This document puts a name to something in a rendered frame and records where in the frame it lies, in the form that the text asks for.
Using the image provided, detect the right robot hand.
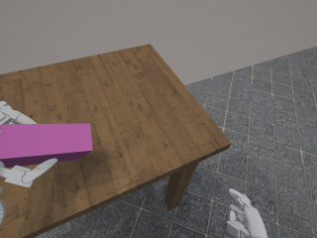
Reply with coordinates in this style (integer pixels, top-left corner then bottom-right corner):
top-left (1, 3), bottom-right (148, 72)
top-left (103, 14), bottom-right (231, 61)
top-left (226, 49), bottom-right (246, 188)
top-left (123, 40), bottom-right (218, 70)
top-left (227, 188), bottom-right (268, 238)

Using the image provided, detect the sponge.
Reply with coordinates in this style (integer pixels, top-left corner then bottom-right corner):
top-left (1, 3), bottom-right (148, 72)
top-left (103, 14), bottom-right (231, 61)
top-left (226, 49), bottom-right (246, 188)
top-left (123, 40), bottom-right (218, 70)
top-left (0, 123), bottom-right (93, 168)

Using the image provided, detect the table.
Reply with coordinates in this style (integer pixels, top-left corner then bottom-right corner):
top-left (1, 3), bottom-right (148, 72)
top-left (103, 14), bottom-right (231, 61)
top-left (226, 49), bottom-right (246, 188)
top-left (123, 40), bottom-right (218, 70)
top-left (0, 44), bottom-right (232, 238)

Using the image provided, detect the left robot hand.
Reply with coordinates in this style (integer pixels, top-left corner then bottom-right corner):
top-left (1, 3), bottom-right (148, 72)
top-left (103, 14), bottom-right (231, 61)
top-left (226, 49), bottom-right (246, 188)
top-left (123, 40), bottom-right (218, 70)
top-left (0, 101), bottom-right (58, 187)

